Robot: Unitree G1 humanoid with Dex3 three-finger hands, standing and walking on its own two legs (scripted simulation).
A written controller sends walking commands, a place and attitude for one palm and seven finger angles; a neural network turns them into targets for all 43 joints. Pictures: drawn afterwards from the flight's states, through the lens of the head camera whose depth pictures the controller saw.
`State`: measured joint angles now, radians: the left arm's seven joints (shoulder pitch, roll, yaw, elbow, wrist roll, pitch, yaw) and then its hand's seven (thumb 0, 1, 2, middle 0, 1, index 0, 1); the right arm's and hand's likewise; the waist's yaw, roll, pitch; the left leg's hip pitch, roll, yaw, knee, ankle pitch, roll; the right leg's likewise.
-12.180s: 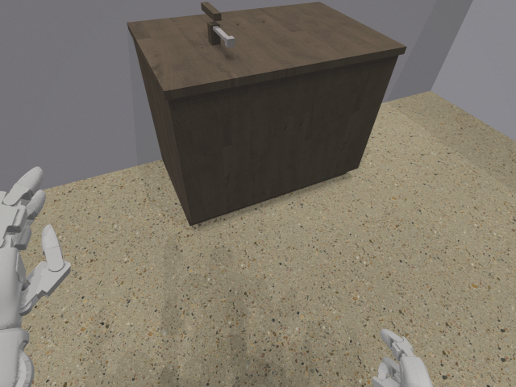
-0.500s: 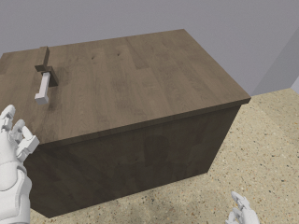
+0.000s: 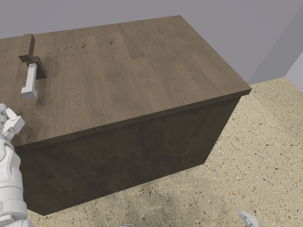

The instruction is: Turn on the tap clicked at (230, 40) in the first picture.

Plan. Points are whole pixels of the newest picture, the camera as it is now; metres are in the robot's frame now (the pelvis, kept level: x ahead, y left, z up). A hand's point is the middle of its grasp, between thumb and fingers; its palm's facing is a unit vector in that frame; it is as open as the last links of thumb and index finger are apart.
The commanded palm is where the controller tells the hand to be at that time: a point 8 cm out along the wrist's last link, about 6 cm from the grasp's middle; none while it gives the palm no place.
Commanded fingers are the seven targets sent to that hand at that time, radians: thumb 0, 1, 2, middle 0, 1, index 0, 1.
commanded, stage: reach beside the lever's end, fingers flat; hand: left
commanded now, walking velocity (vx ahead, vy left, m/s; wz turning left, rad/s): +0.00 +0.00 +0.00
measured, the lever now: (29, 92) +0.45 +0.39 +0.09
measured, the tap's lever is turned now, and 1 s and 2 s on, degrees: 0 0 8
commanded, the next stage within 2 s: push the lever round in 0.82 s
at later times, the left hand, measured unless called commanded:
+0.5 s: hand (18, 106) +0.40 +0.40 +0.09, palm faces +0.60 -0.80 -0.07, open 7.8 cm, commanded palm +0.35 +0.42 +0.08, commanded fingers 0.00 0.90 0.90 -0.15 -0.15 -0.15 -0.15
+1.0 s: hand (22, 106) +0.41 +0.40 +0.08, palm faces +0.57 -0.82 -0.07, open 7.8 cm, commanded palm +0.36 +0.42 +0.08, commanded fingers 0.00 0.90 0.90 -0.15 -0.15 -0.15 -0.15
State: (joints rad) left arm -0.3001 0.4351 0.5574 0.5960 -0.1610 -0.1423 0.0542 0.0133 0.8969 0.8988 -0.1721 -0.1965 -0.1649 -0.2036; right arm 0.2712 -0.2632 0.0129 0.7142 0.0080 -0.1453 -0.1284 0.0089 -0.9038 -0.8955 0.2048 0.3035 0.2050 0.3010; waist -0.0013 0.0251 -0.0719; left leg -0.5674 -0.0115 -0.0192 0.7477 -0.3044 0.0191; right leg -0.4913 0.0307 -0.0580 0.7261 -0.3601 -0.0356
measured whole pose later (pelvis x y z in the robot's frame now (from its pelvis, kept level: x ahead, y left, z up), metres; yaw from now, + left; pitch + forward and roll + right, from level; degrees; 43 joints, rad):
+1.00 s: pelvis +0.02 +0.02 -0.01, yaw -2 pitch +14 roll -3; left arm -0.49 0.60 0.67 0.91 -0.12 -0.27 -0.06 0.01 0.90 0.90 -0.16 -0.15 -0.15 -0.15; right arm 0.35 -0.27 0.01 0.67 -0.01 0.00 -0.09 0.00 -0.90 -0.90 0.21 0.30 0.21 0.30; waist -0.05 0.02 -0.11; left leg -0.74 0.00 -0.01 0.87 -0.38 0.04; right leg -0.65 0.04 -0.05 0.80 -0.40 -0.01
